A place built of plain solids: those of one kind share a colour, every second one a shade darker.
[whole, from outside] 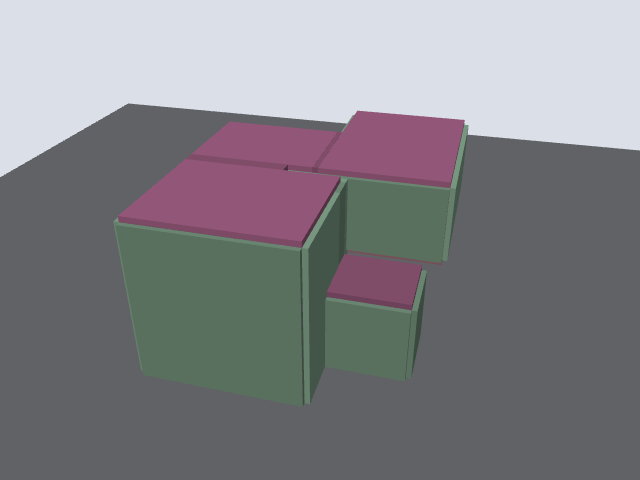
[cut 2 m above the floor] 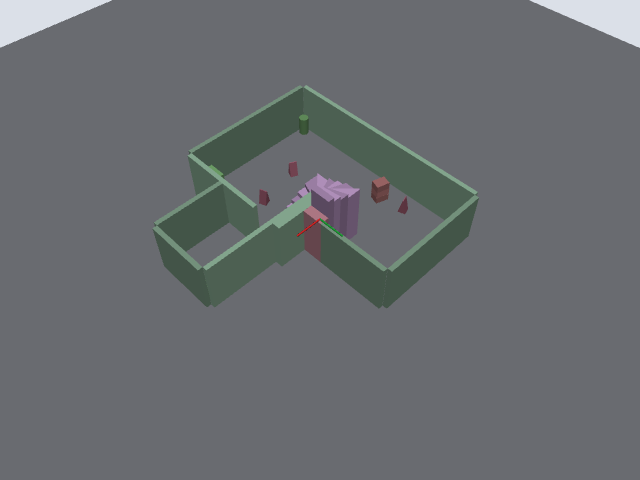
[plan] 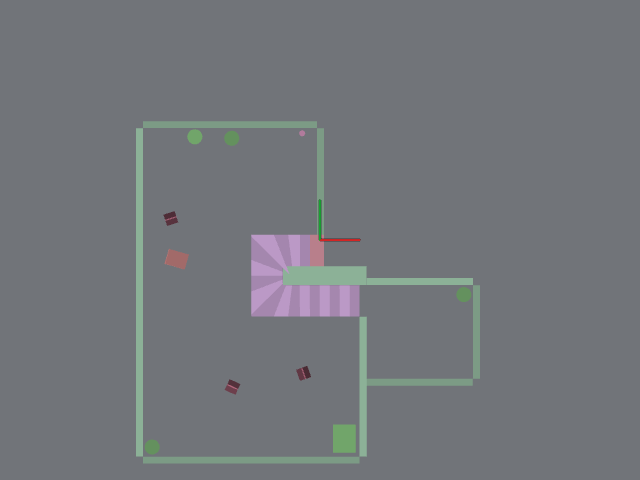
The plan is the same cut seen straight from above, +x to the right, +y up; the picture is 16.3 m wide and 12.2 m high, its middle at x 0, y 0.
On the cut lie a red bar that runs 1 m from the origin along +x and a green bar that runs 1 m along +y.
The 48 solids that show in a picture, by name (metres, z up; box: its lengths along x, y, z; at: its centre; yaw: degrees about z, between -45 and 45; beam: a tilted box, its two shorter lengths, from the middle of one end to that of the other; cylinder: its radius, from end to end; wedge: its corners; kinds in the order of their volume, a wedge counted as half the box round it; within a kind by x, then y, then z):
{
 "wall_1": {"box": [0.18, 8.35, 5.69], "at": [-4.59, -1.33, 2.8]},
 "wall_2": {"box": [4.42, 0.18, 5.69], "at": [-2.29, 2.93, 2.8]},
 "wall_3": {"box": [5.51, 0.18, 5.69], "at": [-1.75, -5.6, 2.8]},
 "wall_4": {"box": [0.18, 2.71, 2.78], "at": [0.01, 1.49, 1.34]},
 "wall_5": {"box": [2.13, 0.48, 5.94], "at": [0.12, -0.91, 2.67]},
 "wall_6": {"box": [0.18, 3.56, 5.69], "at": [1.1, -3.73, 2.8]},
 "wall_7": {"box": [0.18, 0.8, 2.91], "at": [1.1, -1.55, 4.19]},
 "wall_8": {"box": [4.39, 0.18, 2.72], "at": [2.3, -0.76, 4.29]},
 "wall_9": {"box": [2.7, 0.18, 2.79], "at": [2.54, -3.62, 1.34]},
 "wall_10": {"box": [2.7, 0.18, 2.79], "at": [2.54, -1.06, 1.34]},
 "wall_11": {"box": [0.18, 2.38, 2.79], "at": [3.98, -2.34, 1.34]},
 "wall_12": {"box": [0.18, 6.17, 2.72], "at": [4.59, 2.42, 4.29]},
 "roof_1": {"box": [3.56, 0.48, 0.2], "at": [-2.72, -0.91, 5.74]},
 "roof_2": {"box": [4.42, 3.51, 0.2], "at": [-2.29, 1.09, 5.74]},
 "roof_3": {"box": [5.51, 4.36, 0.2], "at": [-1.75, -3.33, 5.74]},
 "roof_4": {"box": [0.18, 3.51, 0.2], "at": [0.01, 1.09, 5.74]},
 "roof_5": {"box": [4.39, 6.17, 0.2], "at": [2.3, 2.42, 5.74]},
 "roof_6": {"box": [2.7, 2.38, 0.2], "at": [2.54, -2.34, 2.84]},
 "floor_1": {"box": [0.36, 0.8, 2.98], "at": [-0.08, -0.27, 1.44]},
 "floor_2": {"box": [4.39, 6.17, 0.19], "at": [2.3, 2.42, 2.83]},
 "tread_1": {"wedge": [[-1.74, -1.95, -0.05], [-1.74, -1.95, 1.46], [-1.74, -1.9, -0.05], [-1.74, -1.9, 1.46], [-1.18, -1.95, -0.05], [-1.18, -1.95, 1.46], [-0.78, -0.94, -0.05], [-0.78, -0.94, 1.46]]},
 "tread_2": {"wedge": [[-1.74, -1.9, -0.05], [-1.74, -1.9, 1.63], [-1.74, -1.31, -0.05], [-1.74, -1.31, 1.62], [-0.94, -1.11, -0.05], [-0.94, -1.11, 1.63], [-0.94, -1.0, -0.05], [-0.94, -1.0, 1.63]]},
 "tread_3": {"wedge": [[-1.74, -1.31, -0.05], [-1.74, -1.31, 1.79], [-1.74, -0.91, -0.05], [-1.74, -0.91, 1.79], [-0.94, -1.0, -0.05], [-0.94, -1.0, 1.79], [-0.94, -0.9, -0.05], [-0.94, -0.9, 1.79]]},
 "tread_4": {"wedge": [[-1.74, -0.91, -0.05], [-1.74, -0.91, 1.95], [-1.74, -0.5, -0.05], [-1.74, -0.5, 1.95], [-0.94, -0.91, -0.05], [-0.94, -0.91, 1.95], [-0.94, -0.81, -0.05], [-0.94, -0.81, 1.95]]},
 "tread_5": {"wedge": [[-1.74, -0.51, -0.05], [-1.74, -0.51, 2.11], [-1.74, 0.09, -0.05], [-1.74, 0.09, 2.11], [-0.94, -0.81, -0.05], [-0.94, -0.81, 2.12], [-0.94, -0.7, -0.05], [-0.94, -0.7, 2.11]]},
 "tread_6": {"wedge": [[-1.74, 0.09, -0.05], [-1.74, 0.09, 2.28], [-1.74, 0.13, -0.05], [-1.74, 0.13, 2.28], [-1.17, 0.13, -0.05], [-1.17, 0.13, 2.27], [-0.77, -0.88, -0.05], [-0.77, -0.88, 2.28]]},
 "tread_7": {"wedge": [[-1.18, -1.95, -0.05], [-1.18, -1.95, 1.3], [-0.86, -1.15, -0.05], [-0.86, -1.15, 1.3], [-0.81, -1.95, -0.05], [-0.81, -1.95, 1.3], [-0.71, -1.15, -0.05], [-0.71, -1.15, 1.3]]},
 "tread_8": {"wedge": [[-1.17, 0.13, -0.05], [-1.17, 0.13, 2.44], [-0.86, -0.67, -0.05], [-0.86, -0.67, 2.44], [-0.81, 0.13, -0.05], [-0.81, 0.13, 2.44], [-0.71, -0.67, -0.05], [-0.71, -0.67, 2.44]]},
 "tread_9": {"wedge": [[-0.81, -1.95, -0.05], [-0.81, -1.95, 1.13], [-0.71, -1.15, -0.05], [-0.71, -1.15, 1.13], [-0.51, -1.95, -0.05], [-0.51, -1.95, 1.14], [-0.51, -1.15, -0.05], [-0.51, -1.15, 1.14]]},
 "tread_10": {"wedge": [[-0.81, 0.13, -0.05], [-0.81, 0.13, 2.6], [-0.71, -0.67, -0.05], [-0.71, -0.67, 2.6], [-0.51, 0.13, -0.05], [-0.51, 0.13, 2.6], [-0.5, -0.67, -0.05], [-0.5, -0.67, 2.6]]},
 "tread_11": {"wedge": [[-0.52, -1.15, -0.05], [-0.52, -1.15, 0.97], [-0.51, -1.95, -0.05], [-0.51, -1.95, 0.97], [-0.26, -1.95, -0.05], [-0.26, -1.95, 0.97], [-0.26, -1.15, -0.05], [-0.26, -1.15, 0.98]]},
 "tread_12": {"wedge": [[-0.51, -0.67, -0.05], [-0.51, -0.67, 2.77], [-0.51, 0.13, -0.05], [-0.51, 0.13, 2.77], [-0.26, -0.67, -0.05], [-0.26, -0.67, 2.76], [-0.26, 0.13, -0.05], [-0.26, 0.13, 2.76]]},
 "tread_13": {"wedge": [[-0.26, -1.95, -0.05], [-0.26, -1.95, 0.81], [-0.26, -1.15, -0.05], [-0.26, -1.15, 0.81], [-0.01, -1.15, -0.05], [-0.01, -1.15, 0.81], [0.0, -1.95, -0.05], [0.0, -1.95, 0.81]]},
 "tread_14": {"wedge": [[-0.01, -1.95, -0.05], [-0.01, -1.95, 0.65], [-0.01, -1.15, -0.05], [-0.01, -1.15, 0.65], [0.25, -1.95, -0.05], [0.25, -1.95, 0.65], [0.25, -1.15, -0.05], [0.25, -1.15, 0.65]]},
 "tread_15": {"wedge": [[0.24, -1.95, -0.05], [0.24, -1.95, 0.49], [0.24, -1.15, -0.05], [0.24, -1.15, 0.49], [0.5, -1.95, -0.05], [0.5, -1.95, 0.49], [0.5, -1.15, -0.05], [0.5, -1.15, 0.49]]},
 "tread_16": {"wedge": [[0.5, -1.95, -0.05], [0.5, -1.95, 0.32], [0.5, -1.15, -0.05], [0.5, -1.15, 0.32], [0.75, -1.95, -0.05], [0.75, -1.95, 0.32], [0.75, -1.15, -0.05], [0.75, -1.15, 0.32]]},
 "tread_17": {"wedge": [[0.75, -1.95, -0.05], [0.75, -1.95, 0.16], [0.75, -1.15, -0.05], [0.75, -1.15, 0.16], [1.0, -1.95, -0.05], [1.0, -1.95, 0.16], [1.0, -1.15, -0.05], [1.0, -1.15, 0.16]]},
 "bin_1": {"cylinder": 0.19, "from": [-4.27, -5.26, 0.0], "to": [-4.27, -5.26, 0.75]},
 "bin_2": {"cylinder": 0.19, "from": [-3.18, 2.62, 0.0], "to": [-3.18, 2.62, 0.75]},
 "bin_3": {"cylinder": 0.19, "from": [-2.24, 2.58, 0.0], "to": [-2.24, 2.58, 0.75]},
 "bin_4": {"box": [0.58, 0.72, 1.11], "at": [0.62, -5.05, 0.51]},
 "bin_5": {"cylinder": 0.19, "from": [3.66, -1.39, 0.0], "to": [3.66, -1.39, 0.75]},
 "carton_1": {"box": [0.52, 0.39, 0.34], "at": [-3.65, -0.49, 0.12], "yaw": -18.0},
 "carton_2": {"box": [0.52, 0.39, 0.29], "at": [-3.65, -0.49, 0.43], "yaw": -15.4},
 "carton_3": {"box": [0.52, 0.39, 0.29], "at": [-3.63, -0.49, 0.72], "yaw": -15.9},
 "sign_1": {"wedge": [[-3.98, 0.64, 0.0], [-3.94, 0.51, 0.62], [-3.93, 0.49, 0.62], [-3.89, 0.36, 0.0], [-3.69, 0.73, 0.0], [-3.65, 0.61, 0.62], [-3.64, 0.58, 0.62], [-3.6, 0.45, 0.0]]},
 "sign_2": {"wedge": [[-2.42, -3.81, 0.0], [-2.37, -3.69, 0.62], [-2.35, -3.66, 0.62], [-2.3, -3.54, 0.0], [-2.15, -3.93, 0.0], [-2.09, -3.81, 0.62], [-2.08, -3.78, 0.62], [-2.02, -3.66, 0.0]]},
 "sign_3": {"wedge": [[-0.61, -3.3, 0.0], [-0.51, -3.58, 0.0], [-0.48, -3.25, 0.62], [-0.45, -3.24, 0.62], [-0.38, -3.54, 0.62], [-0.35, -3.53, 0.62], [-0.32, -3.2, 0.0], [-0.23, -3.48, 0.0]]}
}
